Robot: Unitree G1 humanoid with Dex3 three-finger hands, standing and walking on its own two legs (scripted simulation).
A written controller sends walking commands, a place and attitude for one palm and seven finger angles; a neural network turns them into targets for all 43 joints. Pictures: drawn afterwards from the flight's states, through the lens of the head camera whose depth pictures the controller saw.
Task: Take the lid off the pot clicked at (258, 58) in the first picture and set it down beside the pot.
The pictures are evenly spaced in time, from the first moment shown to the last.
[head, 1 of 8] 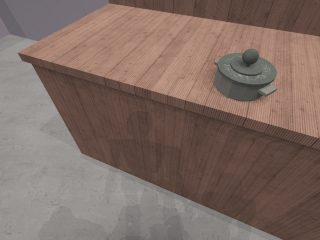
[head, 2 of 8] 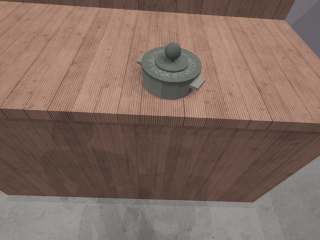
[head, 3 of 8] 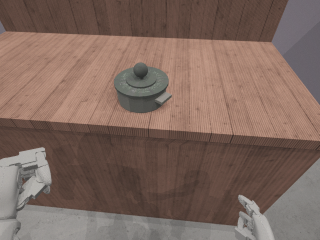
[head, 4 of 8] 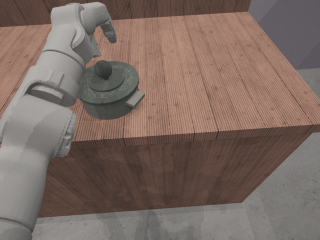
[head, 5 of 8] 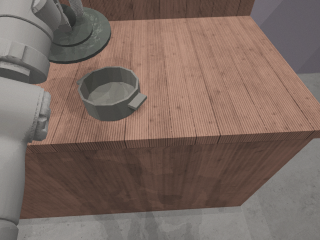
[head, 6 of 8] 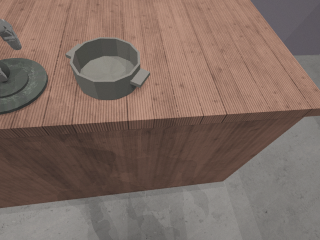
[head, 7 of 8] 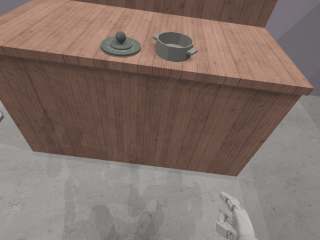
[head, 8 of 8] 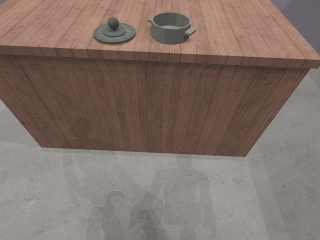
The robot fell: no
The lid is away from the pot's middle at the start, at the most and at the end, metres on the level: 0.00 0.24 0.24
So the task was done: yes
